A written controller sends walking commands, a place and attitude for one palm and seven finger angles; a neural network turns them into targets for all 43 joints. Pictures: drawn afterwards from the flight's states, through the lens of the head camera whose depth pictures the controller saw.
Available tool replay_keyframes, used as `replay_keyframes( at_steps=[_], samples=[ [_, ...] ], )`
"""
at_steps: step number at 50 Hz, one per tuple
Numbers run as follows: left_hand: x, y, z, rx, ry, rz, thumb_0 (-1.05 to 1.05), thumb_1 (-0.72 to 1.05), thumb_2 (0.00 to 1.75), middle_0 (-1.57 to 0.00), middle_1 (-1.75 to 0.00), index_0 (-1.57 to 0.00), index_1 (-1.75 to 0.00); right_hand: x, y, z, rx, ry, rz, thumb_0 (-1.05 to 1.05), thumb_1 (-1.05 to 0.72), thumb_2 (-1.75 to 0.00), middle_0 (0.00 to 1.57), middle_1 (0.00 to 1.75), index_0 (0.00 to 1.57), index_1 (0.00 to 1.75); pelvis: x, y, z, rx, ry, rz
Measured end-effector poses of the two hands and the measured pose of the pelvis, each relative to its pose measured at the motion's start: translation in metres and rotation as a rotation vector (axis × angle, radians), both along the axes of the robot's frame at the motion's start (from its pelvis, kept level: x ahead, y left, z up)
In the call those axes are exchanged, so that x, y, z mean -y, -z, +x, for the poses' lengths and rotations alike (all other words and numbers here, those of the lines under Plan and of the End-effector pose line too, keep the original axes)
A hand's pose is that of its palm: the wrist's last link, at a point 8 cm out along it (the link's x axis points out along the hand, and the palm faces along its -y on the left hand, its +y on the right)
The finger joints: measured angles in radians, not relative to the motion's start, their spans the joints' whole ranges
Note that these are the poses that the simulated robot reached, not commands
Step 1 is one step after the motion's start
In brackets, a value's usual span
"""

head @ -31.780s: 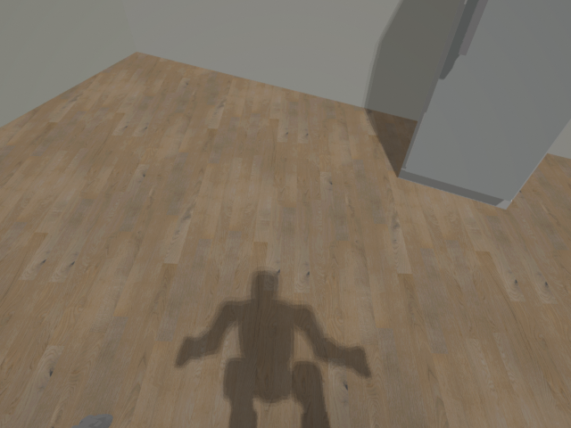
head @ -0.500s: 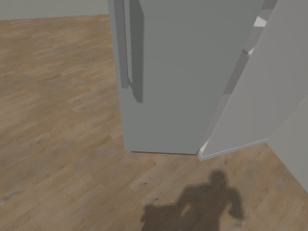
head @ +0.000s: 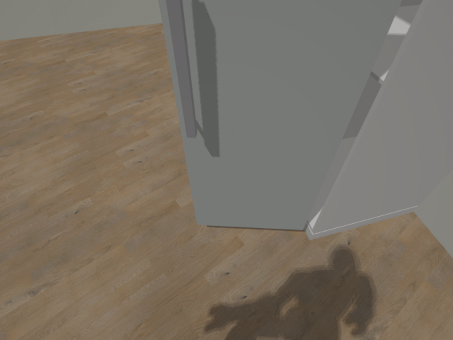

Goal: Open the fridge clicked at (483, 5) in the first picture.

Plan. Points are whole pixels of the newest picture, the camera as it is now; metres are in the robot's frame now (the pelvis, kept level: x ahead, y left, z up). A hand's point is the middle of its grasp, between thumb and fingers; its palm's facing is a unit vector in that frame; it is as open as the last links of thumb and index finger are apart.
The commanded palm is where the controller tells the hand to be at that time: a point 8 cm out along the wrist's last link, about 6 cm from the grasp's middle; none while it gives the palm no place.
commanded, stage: let the arm hang, fingers relaxed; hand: left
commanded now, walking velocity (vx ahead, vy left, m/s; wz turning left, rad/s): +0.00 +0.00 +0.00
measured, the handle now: (184, 62) +0.67 +0.14 +0.15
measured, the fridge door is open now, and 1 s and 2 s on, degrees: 71 71 71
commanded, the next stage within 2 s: look to check the result in 0.30 s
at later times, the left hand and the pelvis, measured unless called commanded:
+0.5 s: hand out of the picture +0.12 +0.22 -0.16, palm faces -0.06 -0.95 -0.31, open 7.4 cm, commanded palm none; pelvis +0.03 -0.01 +0.00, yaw -1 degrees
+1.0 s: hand out of the picture +0.12 +0.22 -0.16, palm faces -0.05 -0.94 -0.33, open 7.4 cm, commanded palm none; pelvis +0.04 -0.02 +0.00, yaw -2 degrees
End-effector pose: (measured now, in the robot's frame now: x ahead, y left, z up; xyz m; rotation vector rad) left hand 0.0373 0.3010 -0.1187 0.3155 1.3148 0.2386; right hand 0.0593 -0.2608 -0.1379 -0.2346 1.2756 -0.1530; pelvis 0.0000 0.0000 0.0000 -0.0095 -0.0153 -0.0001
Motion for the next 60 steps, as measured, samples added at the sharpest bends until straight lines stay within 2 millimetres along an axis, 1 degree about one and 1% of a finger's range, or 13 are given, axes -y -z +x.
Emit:
replay_keyframes(
  at_steps=[4, 8, 11, 15, 20, 28, 32, 37, 42, 50, 55, 60],
  samples=[
    [0.006, -0.005, 0.038, 0.086, 0.037, -0.006, 0.00, 0.91, 0.90, -0.20, -0.29, -0.20, -0.30, 0.006, -0.005, 0.024, 0.053, -0.010, -0.008, 0.00, -0.91, -0.90, 0.20, 0.30, 0.20, 0.30, 0.001, -0.001, 0.006, 0.001, 0.004, 0.005],
    [0.017, -0.007, 0.068, 0.142, 0.071, -0.027, 0.00, 0.91, 0.90, -0.20, -0.29, -0.20, -0.30, 0.014, -0.012, 0.040, 0.086, -0.011, -0.027, 0.00, -0.91, -0.90, 0.20, 0.30, 0.20, 0.30, 0.002, -0.002, 0.011, -0.002, 0.008, 0.008],
    [0.025, -0.006, 0.082, 0.160, 0.090, -0.044, 0.00, 0.91, 0.90, -0.20, -0.30, -0.20, -0.30, 0.022, -0.016, 0.045, 0.093, -0.009, -0.044, 0.00, -0.91, -0.90, 0.20, 0.30, 0.20, 0.30, 0.004, -0.003, 0.015, -0.005, 0.012, 0.011],
    [0.032, -0.004, 0.092, 0.160, 0.102, -0.060, 0.00, 0.91, 0.90, -0.20, -0.30, -0.20, -0.30, 0.031, -0.020, 0.046, 0.084, -0.002, -0.067, 0.00, -0.91, -0.90, 0.20, 0.30, 0.20, 0.30, 0.005, -0.003, 0.021, -0.009, 0.016, 0.013],
    [0.036, 0.001, 0.092, 0.129, 0.100, -0.067, 0.00, 0.91, 0.90, -0.20, -0.30, -0.20, -0.30, 0.038, -0.020, 0.040, 0.049, 0.009, -0.084, 0.00, -0.91, -0.90, 0.20, 0.30, 0.20, 0.30, 0.008, -0.004, 0.027, -0.011, 0.020, 0.014],
    [0.032, 0.004, 0.077, 0.057, 0.079, -0.051, 0.00, 0.91, 0.90, -0.20, -0.30, -0.20, -0.30, 0.040, -0.016, 0.029, -0.009, 0.026, -0.079, 0.00, -0.91, -0.90, 0.20, 0.30, 0.20, 0.30, 0.012, -0.004, 0.035, -0.011, 0.026, 0.015],
    [0.030, 0.003, 0.071, 0.033, 0.069, -0.039, 0.00, 0.91, 0.90, -0.20, -0.30, -0.20, -0.30, 0.039, -0.013, 0.028, -0.022, 0.030, -0.069, 0.00, -0.91, -0.90, 0.20, 0.30, 0.20, 0.30, 0.013, -0.004, 0.038, -0.011, 0.028, 0.015],
    [0.028, 0.002, 0.068, 0.021, 0.062, -0.029, 0.00, 0.91, 0.90, -0.20, -0.30, -0.20, -0.30, 0.036, -0.010, 0.032, -0.020, 0.031, -0.056, 0.00, -0.91, -0.90, 0.20, 0.30, 0.20, 0.30, 0.014, -0.004, 0.040, -0.010, 0.031, 0.016],
    [0.030, 0.001, 0.070, 0.026, 0.062, -0.027, 0.00, 0.91, 0.90, -0.20, -0.30, -0.20, -0.30, 0.035, -0.010, 0.039, -0.003, 0.030, -0.049, 0.00, -0.91, -0.90, 0.20, 0.30, 0.20, 0.30, 0.015, -0.004, 0.042, -0.010, 0.034, 0.018],
    [0.036, 0.001, 0.080, 0.059, 0.071, -0.036, 0.00, 0.91, 0.90, -0.20, -0.30, -0.20, -0.30, 0.038, -0.013, 0.047, 0.029, 0.033, -0.054, 0.00, -0.91, -0.90, 0.20, 0.30, 0.20, 0.30, 0.017, -0.004, 0.044, -0.007, 0.039, 0.018],
    [0.039, 0.001, 0.085, 0.073, 0.079, -0.044, 0.00, 0.91, 0.90, -0.20, -0.30, -0.20, -0.30, 0.040, -0.015, 0.047, 0.036, 0.036, -0.062, 0.00, -0.91, -0.90, 0.20, 0.30, 0.20, 0.30, 0.017, -0.004, 0.043, -0.004, 0.041, 0.018],
    [0.041, 0.002, 0.086, 0.075, 0.084, -0.050, 0.00, 0.91, 0.90, -0.20, -0.30, -0.20, -0.30, 0.042, -0.016, 0.042, 0.028, 0.040, -0.067, 0.00, -0.91, -0.90, 0.20, 0.30, 0.20, 0.30, 0.018, -0.005, 0.042, -0.003, 0.042, 0.018]
  ],
)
